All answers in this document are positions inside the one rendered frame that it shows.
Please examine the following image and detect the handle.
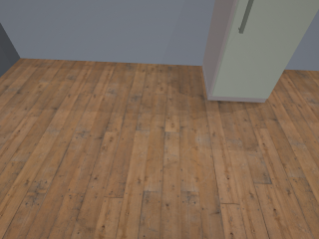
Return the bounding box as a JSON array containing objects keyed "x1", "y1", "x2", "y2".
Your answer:
[{"x1": 238, "y1": 0, "x2": 254, "y2": 34}]

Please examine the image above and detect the fridge door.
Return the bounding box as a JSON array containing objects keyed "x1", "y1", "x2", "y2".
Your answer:
[{"x1": 212, "y1": 0, "x2": 319, "y2": 99}]

